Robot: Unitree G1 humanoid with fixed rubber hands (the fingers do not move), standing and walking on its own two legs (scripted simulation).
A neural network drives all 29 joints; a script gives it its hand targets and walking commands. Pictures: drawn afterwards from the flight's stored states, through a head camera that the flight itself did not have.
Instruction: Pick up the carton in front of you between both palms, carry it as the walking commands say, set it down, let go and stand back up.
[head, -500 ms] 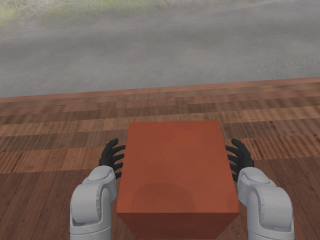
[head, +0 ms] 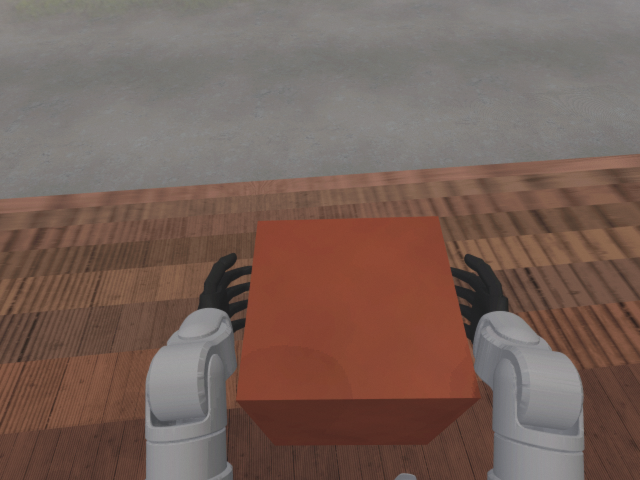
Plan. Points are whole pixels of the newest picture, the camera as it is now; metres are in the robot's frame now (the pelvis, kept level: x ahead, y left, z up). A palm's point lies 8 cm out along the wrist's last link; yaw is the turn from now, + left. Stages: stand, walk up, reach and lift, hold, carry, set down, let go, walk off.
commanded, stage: carry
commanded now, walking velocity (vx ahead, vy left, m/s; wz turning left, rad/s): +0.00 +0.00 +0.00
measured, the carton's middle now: (349, 341) +0.30 +0.00 +0.01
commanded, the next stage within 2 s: none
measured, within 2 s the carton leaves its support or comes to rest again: neither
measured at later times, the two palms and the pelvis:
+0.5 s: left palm (233, 199) +0.48 +0.16 +0.09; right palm (443, 194) +0.49 -0.14 +0.10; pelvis +0.11 +0.00 -0.01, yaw +2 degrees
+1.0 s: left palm (201, 203) +0.46 +0.20 +0.11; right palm (418, 196) +0.48 -0.10 +0.10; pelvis +0.12 +0.02 -0.01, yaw +3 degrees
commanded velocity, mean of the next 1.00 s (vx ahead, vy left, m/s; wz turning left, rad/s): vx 0.00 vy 0.00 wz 0.00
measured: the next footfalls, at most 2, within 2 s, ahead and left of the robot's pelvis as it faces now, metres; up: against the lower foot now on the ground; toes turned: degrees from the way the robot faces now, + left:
right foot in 0.08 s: +0.19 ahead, -0.09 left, +0.00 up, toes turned -4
left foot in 1.02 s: +0.09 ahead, +0.10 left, +0.00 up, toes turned +9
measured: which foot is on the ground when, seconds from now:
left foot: down 0.00-0.94, up 0.96-1.00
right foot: up 0.00-0.06, down 0.08-1.00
